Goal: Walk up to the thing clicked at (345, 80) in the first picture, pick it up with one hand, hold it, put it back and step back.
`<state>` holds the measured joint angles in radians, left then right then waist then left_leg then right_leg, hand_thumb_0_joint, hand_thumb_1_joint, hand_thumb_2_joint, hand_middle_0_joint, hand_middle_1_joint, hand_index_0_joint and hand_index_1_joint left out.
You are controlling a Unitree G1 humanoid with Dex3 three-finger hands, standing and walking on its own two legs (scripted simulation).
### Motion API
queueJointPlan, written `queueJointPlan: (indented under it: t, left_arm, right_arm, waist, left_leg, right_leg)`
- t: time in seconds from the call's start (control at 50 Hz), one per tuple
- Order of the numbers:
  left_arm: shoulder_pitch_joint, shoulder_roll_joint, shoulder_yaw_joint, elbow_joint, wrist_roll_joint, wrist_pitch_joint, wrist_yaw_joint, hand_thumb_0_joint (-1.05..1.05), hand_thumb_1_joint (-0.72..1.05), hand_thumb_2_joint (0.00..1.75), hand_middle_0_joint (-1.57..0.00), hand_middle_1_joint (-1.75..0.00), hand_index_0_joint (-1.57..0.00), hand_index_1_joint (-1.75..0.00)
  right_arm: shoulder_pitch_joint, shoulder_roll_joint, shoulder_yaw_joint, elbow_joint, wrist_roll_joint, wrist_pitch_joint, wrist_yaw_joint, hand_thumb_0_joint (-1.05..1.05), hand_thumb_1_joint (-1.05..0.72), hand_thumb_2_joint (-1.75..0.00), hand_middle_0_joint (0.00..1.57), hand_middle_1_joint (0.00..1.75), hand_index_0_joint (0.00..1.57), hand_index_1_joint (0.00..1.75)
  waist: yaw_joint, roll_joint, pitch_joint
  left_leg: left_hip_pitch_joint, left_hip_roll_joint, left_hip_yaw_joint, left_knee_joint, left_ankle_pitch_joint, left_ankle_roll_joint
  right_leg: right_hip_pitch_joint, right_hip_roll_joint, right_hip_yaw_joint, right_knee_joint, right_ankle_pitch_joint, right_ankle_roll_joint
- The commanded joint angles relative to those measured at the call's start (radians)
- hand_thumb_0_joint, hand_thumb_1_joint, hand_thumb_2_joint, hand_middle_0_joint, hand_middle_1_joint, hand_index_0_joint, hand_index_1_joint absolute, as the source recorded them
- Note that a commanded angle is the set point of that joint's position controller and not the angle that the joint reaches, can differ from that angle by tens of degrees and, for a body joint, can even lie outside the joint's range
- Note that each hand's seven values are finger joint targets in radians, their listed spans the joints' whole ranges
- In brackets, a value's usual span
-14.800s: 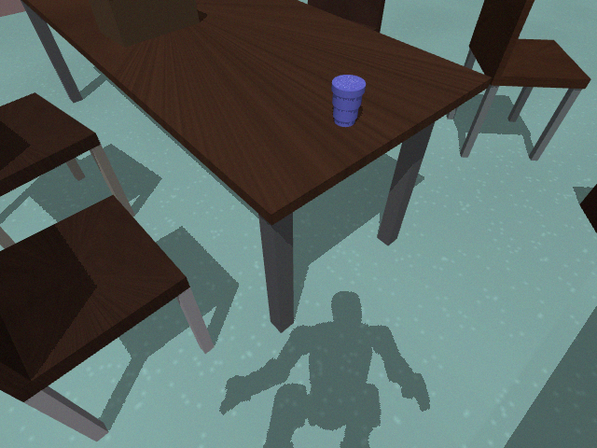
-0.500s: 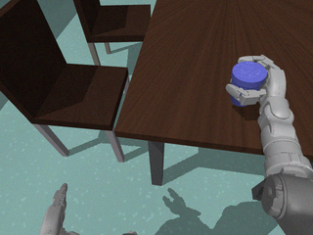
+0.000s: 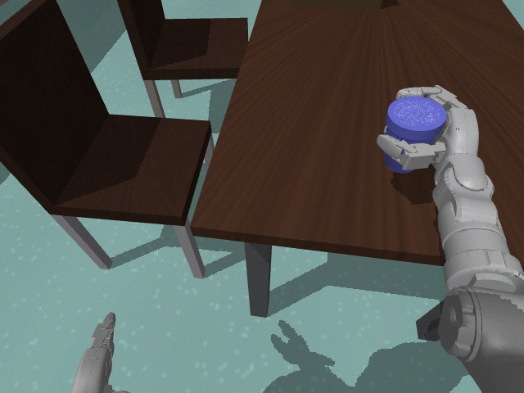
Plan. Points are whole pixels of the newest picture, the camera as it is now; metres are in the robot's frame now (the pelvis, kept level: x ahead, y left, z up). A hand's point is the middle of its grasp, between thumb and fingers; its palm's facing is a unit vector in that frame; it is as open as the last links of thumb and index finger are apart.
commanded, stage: lift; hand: right
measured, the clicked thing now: (408, 139) +0.48 -0.17 +0.13
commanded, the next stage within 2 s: hold in 1.34 s
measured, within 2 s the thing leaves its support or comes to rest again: neither
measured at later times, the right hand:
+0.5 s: hand (440, 124) +0.42 -0.17 +0.21, palm faces +0.08 +1.00 -0.03, open 9.8 cm
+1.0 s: hand (475, 141) +0.35 -0.17 +0.25, palm faces +0.09 +0.99 -0.04, open 9.8 cm
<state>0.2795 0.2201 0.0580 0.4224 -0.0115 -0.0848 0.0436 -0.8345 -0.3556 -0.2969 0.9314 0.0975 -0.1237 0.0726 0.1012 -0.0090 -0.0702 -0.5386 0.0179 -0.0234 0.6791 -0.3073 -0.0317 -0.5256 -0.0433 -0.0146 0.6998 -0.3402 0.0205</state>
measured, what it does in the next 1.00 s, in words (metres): stands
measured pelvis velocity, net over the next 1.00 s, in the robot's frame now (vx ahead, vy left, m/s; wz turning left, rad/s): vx -0.01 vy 0.01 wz -0.03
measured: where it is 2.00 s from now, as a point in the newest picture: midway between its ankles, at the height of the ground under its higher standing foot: outside the picture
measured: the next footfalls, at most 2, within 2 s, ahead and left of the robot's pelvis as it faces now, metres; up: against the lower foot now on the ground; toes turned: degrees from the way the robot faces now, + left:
none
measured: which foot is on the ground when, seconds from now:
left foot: down 0.00-1.00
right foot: down 0.00-1.00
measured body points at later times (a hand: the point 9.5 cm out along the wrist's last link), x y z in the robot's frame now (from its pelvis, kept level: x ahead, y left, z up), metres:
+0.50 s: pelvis +0.01 +0.00 +0.01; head +0.01 +0.02 +0.46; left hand +0.17 +0.26 -0.06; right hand +0.41 -0.22 +0.21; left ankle +0.01 +0.14 -0.72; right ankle +0.00 -0.13 -0.72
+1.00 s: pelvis -0.01 +0.01 +0.01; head -0.04 +0.04 +0.46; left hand +0.16 +0.27 -0.06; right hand +0.34 -0.22 +0.25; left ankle +0.01 +0.14 -0.72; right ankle +0.00 -0.13 -0.72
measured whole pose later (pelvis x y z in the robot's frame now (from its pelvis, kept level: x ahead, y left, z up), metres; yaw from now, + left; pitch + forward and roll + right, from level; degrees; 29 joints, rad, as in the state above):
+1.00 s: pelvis -0.01 +0.01 +0.01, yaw -2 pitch -1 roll -1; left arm 0.27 0.24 0.09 0.55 -0.04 -0.14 0.04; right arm -0.49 -0.29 -0.26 0.10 0.20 0.45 0.09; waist 0.00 -0.06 -0.05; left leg -0.28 0.03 0.00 0.57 -0.26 -0.02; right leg -0.26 -0.03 0.01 0.54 -0.26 0.03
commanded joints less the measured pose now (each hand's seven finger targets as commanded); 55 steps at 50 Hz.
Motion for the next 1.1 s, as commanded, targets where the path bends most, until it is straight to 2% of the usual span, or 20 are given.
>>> queueJointPlan:
  t: [0.0, 0.14, 0.16, 0.2, 0.24, 0.26, 0.3, 0.34, 0.44, 0.52, 0.58, 0.62, 0.68, 0.76, 0.78, 0.88, 0.9, 0.94, 1.04, 1.08]
  left_arm:
    - [-0.045, 0.127, 0.052, -0.158, -0.001, -0.053, 0.005, 0.0, -0.53, 0.05, -0.04, -0.05, -0.05, -0.05]
    - [-0.035, 0.149, 0.082, -0.131, -0.007, -0.047, 0.017, 0.0, -0.52, 0.04, -0.04, -0.05, -0.05, -0.04]
    - [-0.029, 0.119, 0.054, -0.13, -0.006, -0.046, 0.016, 0.0, -0.53, 0.05, -0.04, -0.05, -0.04, -0.05]
    - [-0.037, 0.157, 0.092, -0.151, -0.009, -0.045, 0.024, 0.0, -0.53, 0.05, -0.04, -0.05, -0.04, -0.05]
    - [-0.045, 0.123, 0.059, -0.136, -0.009, -0.044, 0.023, 0.0, -0.53, 0.04, -0.04, -0.05, -0.04, -0.04]
    - [-0.031, 0.149, 0.089, -0.129, -0.011, -0.043, 0.025, 0.0, -0.53, 0.04, -0.04, -0.05, -0.04, -0.04]
    - [-0.024, 0.101, 0.044, -0.109, -0.012, -0.043, 0.018, 0.0, -0.52, 0.04, -0.04, -0.05, -0.04, -0.04]
    - [-0.03, 0.125, 0.067, -0.119, -0.013, -0.044, 0.02, 0.0, -0.52, 0.04, -0.04, -0.05, -0.04, -0.04]
    - [-0.043, 0.132, 0.075, -0.101, -0.018, -0.047, 0.014, 0.0, -0.52, 0.04, -0.03, -0.05, -0.04, -0.04]
    - [-0.035, 0.175, 0.115, -0.112, -0.021, -0.051, 0.01, 0.0, -0.52, 0.04, -0.03, -0.05, -0.04, -0.04]
    - [-0.059, 0.134, 0.075, -0.093, -0.024, -0.061, 0.003, 0.0, -0.52, 0.04, -0.03, -0.05, -0.04, -0.04]
    - [-0.093, 0.163, 0.109, -0.107, -0.028, -0.067, 0.01, 0.0, -0.52, 0.04, -0.03, -0.05, -0.04, -0.04]
    - [-0.087, 0.108, 0.053, -0.042, -0.029, -0.074, 0.001, 0.0, -0.52, 0.04, -0.03, -0.05, -0.04, -0.04]
    - [-0.132, 0.151, 0.083, -0.059, -0.026, -0.089, 0.002, 0.0, -0.52, 0.04, -0.03, -0.04, -0.04, -0.04]
    - [-0.124, 0.118, 0.051, -0.042, -0.026, -0.087, -0.001, 0.0, -0.52, 0.04, -0.03, -0.04, -0.04, -0.04]
    - [-0.118, 0.17, 0.1, -0.038, -0.028, -0.105, 0.002, 0.0, -0.52, 0.04, -0.03, -0.04, -0.03, -0.03]
    - [-0.12, 0.126, 0.059, -0.043, -0.03, -0.11, -0.004, 0.0, -0.52, 0.04, -0.03, -0.04, -0.03, -0.04]
    - [-0.139, 0.166, 0.099, -0.058, -0.03, -0.121, 0.002, 0.0, -0.53, 0.04, -0.03, -0.04, -0.03, -0.04]
    - [-0.141, 0.14, 0.078, -0.005, -0.03, -0.134, -0.001, 0.0, -0.54, 0.05, -0.03, -0.04, -0.03, -0.04]
    - [-0.15, 0.192, 0.117, -0.016, -0.029, -0.146, 0.004, 0.0, -0.53, 0.04, -0.03, -0.04, -0.03, -0.04]
  right_arm:
    - [-0.5, -0.23, -0.035, -0.317, 0.025, -0.068, -0.001, 0.0, -0.23, -1.29, 1.28, 1.42, 1.31, 1.42]
    - [-0.46, -0.212, -0.028, -0.449, 0.041, -0.027, -0.016, 0.0, -0.22, -1.26, 1.27, 1.39, 1.3, 1.39]
    - [-0.431, -0.186, -0.007, -0.457, 0.042, -0.015, -0.013, 0.0, -0.22, -1.26, 1.27, 1.39, 1.3, 1.39]
    - [-0.421, -0.188, -0.009, -0.509, 0.046, 0.01, -0.013, 0.0, -0.22, -1.26, 1.27, 1.39, 1.3, 1.39]
    - [-0.404, -0.168, 0.003, -0.561, 0.054, 0.035, -0.008, 0.0, -0.24, -1.26, 1.28, 1.39, 1.31, 1.39]
    - [-0.371, -0.16, 0.003, -0.557, 0.057, 0.056, -0.008, 0.0, -0.24, -1.26, 1.28, 1.4, 1.31, 1.4]
    - [-0.347, -0.126, 0.022, -0.592, 0.062, 0.09, -0.004, 0.0, -0.26, -1.27, 1.29, 1.4, 1.32, 1.4]
    - [-0.312, -0.141, 0.012, -0.642, 0.064, 0.126, 0.0, 0.0, -0.26, -1.28, 1.3, 1.41, 1.33, 1.41]
    - [-0.243, -0.144, -0.008, -0.75, 0.084, 0.222, 0.01, 0.0, -0.28, -1.27, 1.31, 1.42, 1.34, 1.42]
    - [-0.208, -0.141, -0.012, -0.84, 0.093, 0.287, 0.017, 0.0, -0.27, -1.27, 1.32, 1.42, 1.34, 1.42]
    - [-0.234, -0.144, -0.014, -0.927, 0.099, 0.326, 0.015, 0.0, -0.28, -1.27, 1.32, 1.42, 1.35, 1.42]
    - [-0.207, -0.141, -0.018, -0.927, 0.103, 0.351, 0.011, 0.0, -0.27, -1.26, 1.31, 1.41, 1.34, 1.41]
    - [-0.172, -0.138, -0.018, -0.954, 0.103, 0.388, 0.015, 0.0, -0.23, -1.26, 1.31, 1.42, 1.34, 1.42]
    - [-0.171, -0.152, -0.032, -1.032, 0.106, 0.43, 0.018, 0.0, -0.23, -1.27, 1.31, 1.42, 1.34, 1.42]
    - [-0.152, -0.145, -0.026, -1.03, 0.107, 0.441, 0.017, 0.0, -0.26, -1.27, 1.32, 1.42, 1.35, 1.42]
    - [-0.119, -0.163, -0.054, -1.063, 0.114, 0.489, 0.012, 0.0, -0.26, -1.26, 1.32, 1.42, 1.35, 1.42]
    - [-0.116, -0.143, -0.035, -1.078, 0.118, 0.496, 0.017, 0.0, -0.27, -1.26, 1.33, 1.42, 1.35, 1.42]
    - [-0.115, -0.147, -0.046, -1.087, 0.122, 0.512, 0.014, 0.0, -0.25, -1.26, 1.32, 1.42, 1.35, 1.42]
    - [-0.125, -0.147, -0.039, -1.126, 0.124, 0.543, 0.014, 0.0, -0.26, -1.27, 1.31, 1.42, 1.34, 1.42]
    - [-0.065, -0.156, -0.063, -1.058, 0.125, 0.564, 0.017, 0.0, -0.28, -1.26, 1.32, 1.41, 1.34, 1.41]
  waist:
    - [-0.022, -0.04, -0.467]
    - [-0.038, -0.044, -0.43]
    - [-0.044, -0.061, -0.427]
    - [-0.038, -0.025, -0.465]
    - [-0.058, -0.037, -0.428]
    - [-0.054, -0.035, -0.412]
    - [-0.061, -0.05, -0.366]
    - [-0.067, -0.035, -0.374]
    - [-0.079, -0.012, -0.297]
    - [-0.074, 0.013, -0.315]
    - [-0.091, 0.004, -0.281]
    - [-0.085, 0.036, -0.272]
    - [-0.099, 0.008, -0.212]
    - [-0.101, 0.028, -0.24]
    - [-0.102, 0.017, -0.221]
    - [-0.098, 0.02, -0.219]
    - [-0.102, 0.005, -0.192]
    - [-0.099, 0.025, -0.214]
    - [-0.1, 0.007, -0.181]
    - [-0.1, 0.033, -0.175]
  left_leg:
    - [0.227, -0.024, 0.04, -0.059, 0.358, 0.02]
    - [0.21, -0.034, 0.064, -0.084, 0.298, 0.026]
    - [0.22, -0.03, 0.06, -0.087, 0.314, 0.027]
    - [0.249, -0.028, 0.06, -0.082, 0.385, 0.024]
    - [0.253, -0.026, 0.061, -0.088, 0.389, 0.025]
    - [0.238, -0.029, 0.066, -0.093, 0.375, 0.026]
    - [0.226, -0.031, 0.07, -0.11, 0.338, 0.027]
    - [0.246, -0.03, 0.072, -0.115, 0.361, 0.025]
    - [0.265, -0.023, 0.07, -0.143, 0.301, 0.019]
    - [0.28, -0.021, 0.072, -0.146, 0.343, 0.016]
    - [0.286, -0.016, 0.074, -0.158, 0.305, 0.015]
    - [0.295, -0.008, 0.066, -0.178, 0.265, 0.009]
    - [0.277, -0.006, 0.064, -0.19, 0.211, 0.01]
    - [0.291, -0.004, 0.065, -0.202, 0.179, 0.007]
    - [0.288, 0.0, 0.059, -0.212, 0.157, 0.007]
    - [0.282, -0.011, 0.074, -0.213, 0.147, 0.011]
    - [0.278, -0.009, 0.074, -0.218, 0.134, 0.01]
    - [0.285, -0.014, 0.079, -0.217, 0.144, 0.012]
    - [0.274, -0.004, 0.066, -0.234, 0.107, 0.01]
    - [0.274, -0.012, 0.079, -0.23, 0.12, 0.01]
  right_leg:
    - [0.231, 0.033, -0.016, -0.061, 0.336, -0.024]
    - [0.292, 0.022, -0.003, -0.103, 0.321, -0.019]
    - [0.299, 0.026, -0.008, -0.101, 0.338, -0.018]
    - [0.331, 0.025, -0.007, -0.095, 0.405, -0.021]
    - [0.333, 0.028, -0.009, -0.099, 0.424, -0.019]
    - [0.348, 0.024, -0.005, -0.11, 0.431, -0.017]
    - [0.348, 0.021, -0.004, -0.124, 0.415, -0.015]
    - [0.361, 0.021, -0.006, -0.127, 0.434, -0.017]
    - [0.331, 0.031, -0.016, -0.159, 0.32, -0.026]
    - [0.374, 0.031, -0.015, -0.159, 0.368, -0.029]
    - [0.362, 0.037, -0.016, -0.17, 0.321, -0.029]
    - [0.354, 0.045, -0.02, -0.18, 0.26, -0.034]
    - [0.336, 0.049, -0.019, -0.193, 0.21, -0.035]
    - [0.35, 0.052, -0.015, -0.206, 0.178, -0.035]
    - [0.343, 0.055, -0.018, -0.208, 0.162, -0.034]
    - [0.363, 0.048, -0.006, -0.226, 0.153, -0.035]
    - [0.351, 0.051, -0.007, -0.224, 0.141, -0.035]
    - [0.368, 0.045, 0.0, -0.231, 0.153, -0.035]
    - [0.357, 0.053, -0.004, -0.23, 0.125, -0.035]
    - [0.363, 0.048, 0.003, -0.234, 0.134, -0.036]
